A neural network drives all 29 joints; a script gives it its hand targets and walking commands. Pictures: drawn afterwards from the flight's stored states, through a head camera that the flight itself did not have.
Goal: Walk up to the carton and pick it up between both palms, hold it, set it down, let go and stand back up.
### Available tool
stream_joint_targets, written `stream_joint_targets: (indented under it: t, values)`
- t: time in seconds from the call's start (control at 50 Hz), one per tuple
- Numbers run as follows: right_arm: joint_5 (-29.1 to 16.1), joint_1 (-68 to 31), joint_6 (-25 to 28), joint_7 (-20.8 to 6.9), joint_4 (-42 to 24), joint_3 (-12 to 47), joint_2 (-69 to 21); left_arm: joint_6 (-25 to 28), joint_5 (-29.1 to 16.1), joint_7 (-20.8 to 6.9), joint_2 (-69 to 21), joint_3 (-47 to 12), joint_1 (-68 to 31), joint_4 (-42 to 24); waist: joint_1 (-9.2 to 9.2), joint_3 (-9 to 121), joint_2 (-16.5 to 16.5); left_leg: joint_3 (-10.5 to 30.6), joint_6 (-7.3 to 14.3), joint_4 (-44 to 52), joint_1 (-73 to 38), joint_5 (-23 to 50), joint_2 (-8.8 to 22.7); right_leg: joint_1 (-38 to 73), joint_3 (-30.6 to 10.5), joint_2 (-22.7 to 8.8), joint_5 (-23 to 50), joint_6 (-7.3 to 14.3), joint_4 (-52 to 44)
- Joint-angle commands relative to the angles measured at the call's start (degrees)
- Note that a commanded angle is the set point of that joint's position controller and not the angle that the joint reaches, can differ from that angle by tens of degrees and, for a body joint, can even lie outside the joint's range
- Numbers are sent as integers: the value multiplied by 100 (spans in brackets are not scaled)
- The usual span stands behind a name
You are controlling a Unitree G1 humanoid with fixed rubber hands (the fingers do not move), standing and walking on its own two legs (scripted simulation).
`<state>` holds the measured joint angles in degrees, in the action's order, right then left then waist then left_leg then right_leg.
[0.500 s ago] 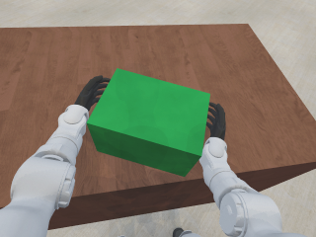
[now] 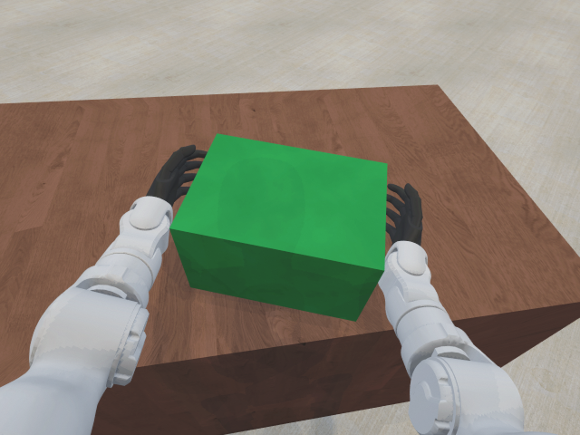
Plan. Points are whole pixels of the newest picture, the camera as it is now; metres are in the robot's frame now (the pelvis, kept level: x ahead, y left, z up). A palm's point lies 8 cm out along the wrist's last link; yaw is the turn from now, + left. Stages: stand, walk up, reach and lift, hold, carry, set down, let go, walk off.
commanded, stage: reach and lift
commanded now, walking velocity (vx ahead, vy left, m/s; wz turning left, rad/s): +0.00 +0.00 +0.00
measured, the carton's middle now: (286, 227) +0.41 -0.03 +0.05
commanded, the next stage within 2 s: hold in 1.86 s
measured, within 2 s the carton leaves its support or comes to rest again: neither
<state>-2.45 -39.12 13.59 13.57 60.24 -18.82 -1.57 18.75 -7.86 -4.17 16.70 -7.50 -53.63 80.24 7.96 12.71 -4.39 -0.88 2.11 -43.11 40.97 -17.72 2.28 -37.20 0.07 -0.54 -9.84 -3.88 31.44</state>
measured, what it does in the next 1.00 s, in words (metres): stands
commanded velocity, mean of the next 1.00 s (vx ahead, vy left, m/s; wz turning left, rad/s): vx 0.00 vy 0.00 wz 0.00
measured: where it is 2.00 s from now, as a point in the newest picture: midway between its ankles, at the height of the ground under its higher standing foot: outside the picture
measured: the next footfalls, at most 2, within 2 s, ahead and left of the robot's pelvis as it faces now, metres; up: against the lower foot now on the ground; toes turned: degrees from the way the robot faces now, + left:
none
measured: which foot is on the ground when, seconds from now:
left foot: down 0.00-1.00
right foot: down 0.00-1.00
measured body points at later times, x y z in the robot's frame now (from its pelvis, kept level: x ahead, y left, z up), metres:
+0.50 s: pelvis +0.01 -0.03 +0.01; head +0.02 -0.03 +0.46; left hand +0.46 +0.10 +0.13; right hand +0.39 -0.25 +0.09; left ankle +0.03 +0.08 -0.71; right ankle +0.05 -0.18 -0.71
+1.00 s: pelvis -0.01 -0.03 +0.02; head -0.04 -0.03 +0.47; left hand +0.41 +0.12 +0.17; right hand +0.38 -0.23 +0.13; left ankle +0.03 +0.08 -0.71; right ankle +0.05 -0.18 -0.71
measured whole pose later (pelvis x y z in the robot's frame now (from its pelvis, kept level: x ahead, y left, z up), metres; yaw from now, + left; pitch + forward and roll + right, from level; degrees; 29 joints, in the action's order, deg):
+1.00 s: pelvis -0.01 -0.03 +0.02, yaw +1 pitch +5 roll -2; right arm -8.8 -37.2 -12.9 12.1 45.7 -9.2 7.0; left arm -13.3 -7.2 1.1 10.9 2.0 -45.2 49.9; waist 3.1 10.7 -2.4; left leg -0.7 0.1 -33.5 25.0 -13.5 2.0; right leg -23.5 0.1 -0.5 -8.3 -2.0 26.7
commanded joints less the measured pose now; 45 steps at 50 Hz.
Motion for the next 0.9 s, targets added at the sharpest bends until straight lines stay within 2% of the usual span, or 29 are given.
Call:
stream_joint_targets:
  t: [0.0,0.04,0.1,0.12,0.16,0.22,0.24,0.28,0.32,0.34,0.36,0.4,0.42,0.46,0.48,0.5,0.52,0.54,0.56,0.58,0.6,0.64,0.66,0.72,0.78,0.82,0.84,0.86,0.88]
  values:
    - [109,-4550,22,-1443,-2006,2842,-3313,619,-277,-38,-4510,-925,-4682,-2712,-310,3660,-714,451,-778,1464,-3223,2384,-83,1795,325,540,123,481,-626]
    - [-41,-4485,-123,-1556,-2010,2965,-3199,481,-139,14,-4524,-813,-4370,-2799,-456,3425,-651,548,-822,1584,-3419,2545,31,1773,364,525,58,462,-639]
    - [-35,-4316,-375,-1548,-2051,3059,-3290,319,-157,-2,-4556,-819,-4304,-2818,-425,3281,-358,412,-731,1715,-3246,2289,-30,2028,333,479,125,407,-693]
    - [-171,-4360,-399,-1589,-2291,3246,-3363,303,-146,20,-4562,-735,-4086,-3046,-627,3405,-387,373,-667,1653,-3210,2606,-40,2228,230,526,299,398,-618]
    - [-300,-4494,-412,-1605,-2534,3500,-3503,302,-239,58,-4694,-844,-4372,-3452,-575,3830,-448,396,-726,1526,-3401,2939,-123,2193,256,542,587,395,-658]
    - [-571,-4351,-627,-1589,-2884,3893,-3532,132,-242,89,-4770,-791,-3858,-3668,-769,3819,-250,331,-648,1420,-3507,3330,-187,2417,229,555,880,384,-654]
    - [-697,-4461,-675,-1628,-3061,3988,-3512,89,-333,124,-4811,-842,-3916,-4060,-798,4175,-214,358,-649,1409,-3602,3449,-178,2442,237,539,930,374,-642]
    - [-772,-4255,-827,-1589,-3169,4159,-3567,-130,-234,107,-4808,-752,-3728,-4130,-849,4123,-186,341,-559,1379,-3540,3369,-215,2489,236,570,1004,370,-642]
    - [-831,-4204,-950,-1506,-3310,4100,-3577,-272,-225,47,-4676,-644,-3728,-4407,-735,4016,-22,290,-502,1433,-3553,3248,-296,2615,196,525,1168,336,-736]
    - [-736,-4187,-1033,-1518,-3093,3962,-3518,-373,-85,-1,-4553,-361,-3660,-4099,-824,3768,102,208,-416,1459,-3384,2989,-359,2606,152,520,999,318,-782]
    - [-934,-4079,-1081,-1490,-3394,4168,-3518,-470,-146,21,-4684,-480,-3354,-4369,-794,3973,129,208,-446,1466,-3546,3405,-392,2843,178,512,1490,275,-762]
    - [-844,-4342,-1233,-1459,-3456,4032,-3400,-738,71,-108,-4512,-67,-3083,-3822,-916,3598,425,144,-245,1594,-3129,2776,-395,2978,83,449,1145,260,-762]
    - [-917,-4449,-1264,-1424,-3744,4179,-3538,-759,69,-149,-4463,-19,-3094,-4097,-1033,3682,490,127,-189,1603,-3102,2767,-416,3201,11,399,1335,222,-710]
    - [-933,-4561,-1328,-1440,-3755,4154,-3478,-895,-33,-128,-4524,-166,-3377,-4341,-1019,3943,351,166,-249,1629,-3187,2906,-416,3175,34,432,1427,242,-679]
    - [-1091,-4384,-1369,-1447,-3825,4345,-3537,-907,-97,-59,-4559,-273,-3430,-4995,-1012,4177,162,192,-331,1549,-3468,3458,-427,3306,19,454,1783,224,-661]
    - [-1102,-4440,-1408,-1430,-3992,4427,-3596,-994,-77,-93,-4527,-111,-3350,-5051,-1090,4098,383,174,-294,1505,-3381,3397,-441,3337,21,430,1884,157,-656]
    - [-1153,-4303,-1480,-1409,-4190,4533,-3635,-1062,-172,-63,-4545,-266,-3333,-5263,-939,4212,454,173,-290,1486,-3358,3348,-506,3477,-2,446,2054,172,-653]
    - [-1232,-4430,-1519,-1403,-4357,4586,-3609,-1171,-148,-59,-4581,-229,-3167,-5258,-1079,4262,532,213,-273,1463,-3386,3512,-478,3499,2,456,2223,134,-583]
    - [-1269,-4556,-1592,-1414,-4425,4530,-3516,-1306,-178,-42,-4629,-305,-3185,-5336,-1077,4185,391,234,-315,1494,-3468,3522,-430,3407,15,485,1917,169,-628]
    - [-1175,-4425,-1689,-1404,-4272,4487,-3499,-1362,-151,-54,-4518,-215,-3275,-5483,-1074,4020,510,267,-307,1535,-3497,3369,-407,3246,39,475,1734,138,-673]
    - [-1314,-4277,-1727,-1404,-4400,4572,-3494,-1478,-208,-38,-4611,-388,-3155,-5788,-1039,4193,250,232,-350,1491,-3655,3604,-422,3357,3,457,1871,173,-692]
    - [-1230,-4257,-1865,-1358,-4258,4403,-3350,-1720,-20,-72,-4496,-127,-2879,-5606,-1046,3722,470,226,-314,1566,-3604,3356,-446,3373,-3,470,1687,180,-777]
    - [-1249,-4218,-1990,-1396,-4100,4342,-3234,-1847,44,-84,-4432,-92,-2861,-5383,-1086,3413,392,280,-343,1683,-3588,3034,-405,3230,-22,448,1235,201,-848]
    - [-1188,-4901,-2011,-1450,-4180,4050,-2995,-2067,-22,-64,-4625,-53,-3313,-5510,-1071,3322,472,292,-371,1831,-3621,2891,-347,2948,47,511,819,235,-925]
    - [-1373,-4840,-2134,-1571,-4172,4064,-2883,-2383,13,65,-4835,-115,-2988,-5817,-1132,3088,191,376,-519,1845,-4019,3289,-319,2914,66,580,740,324,-995]
    - [-1282,-4925,-2135,-1594,-4112,3854,-2757,-2514,90,64,-4871,-102,-3043,-5610,-1024,2868,87,355,-546,1889,-4019,3099,-331,2773,70,577,631,378,-1122]
    - [-1354,-5250,-2118,-1645,-4253,3845,-2765,-2575,125,73,-5016,-89,-3070,-5627,-1117,2973,86,415,-580,1946,-3971,3019,-276,2832,66,582,415,383,-1101]
    - [-1330,-5166,-2145,-1689,-4131,3786,-2636,-2645,81,127,-5109,-193,-3289,-5922,-1035,2952,-3,436,-636,2038,-4086,2946,-232,2704,99,610,317,420,-1152]
    - [-1273,-5178,-2180,-1765,-3845,3658,-2610,-2699,171,158,-5043,-19,-3319,-5826,-1122,2708,-4,449,-661,2060,-4015,2766,-209,2619,145,635,18,448,-1167]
